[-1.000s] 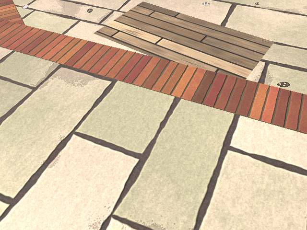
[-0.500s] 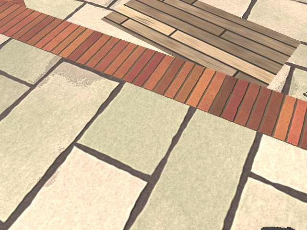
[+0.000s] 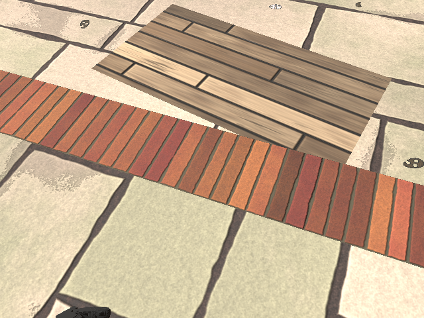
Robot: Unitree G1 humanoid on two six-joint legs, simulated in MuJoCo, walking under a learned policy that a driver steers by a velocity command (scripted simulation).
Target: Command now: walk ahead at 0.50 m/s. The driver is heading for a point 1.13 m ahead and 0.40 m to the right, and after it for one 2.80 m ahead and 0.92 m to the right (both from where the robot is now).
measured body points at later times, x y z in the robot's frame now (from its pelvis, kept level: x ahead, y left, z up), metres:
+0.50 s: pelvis +0.28 +0.01 +0.01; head +0.31 +0.01 +0.46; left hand +0.25 +0.29 -0.13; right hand +0.49 -0.24 -0.08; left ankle +0.43 +0.12 -0.72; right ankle +0.12 -0.10 -0.72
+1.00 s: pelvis +0.53 -0.05 +0.01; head +0.54 -0.06 +0.46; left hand +0.79 +0.06 -0.10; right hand +0.39 -0.23 -0.14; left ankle +0.43 +0.13 -0.72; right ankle +0.63 -0.24 -0.69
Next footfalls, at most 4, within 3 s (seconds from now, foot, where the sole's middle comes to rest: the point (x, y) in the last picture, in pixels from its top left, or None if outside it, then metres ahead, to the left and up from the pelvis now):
0.50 left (178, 317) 0.47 0.12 -0.76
1.06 right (291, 244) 0.68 -0.26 -0.76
1.52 left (272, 170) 0.99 -0.24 -0.76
2.16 right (364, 172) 1.05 -0.66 -0.90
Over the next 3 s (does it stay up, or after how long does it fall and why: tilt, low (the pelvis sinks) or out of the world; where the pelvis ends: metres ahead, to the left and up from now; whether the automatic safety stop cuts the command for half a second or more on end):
stays up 1.09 -0.46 -0.15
